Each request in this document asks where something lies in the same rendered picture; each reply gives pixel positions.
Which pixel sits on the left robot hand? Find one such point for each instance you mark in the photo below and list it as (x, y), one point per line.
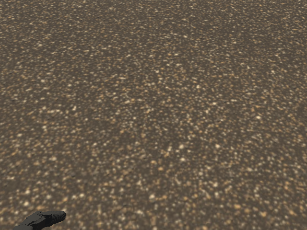
(39, 220)

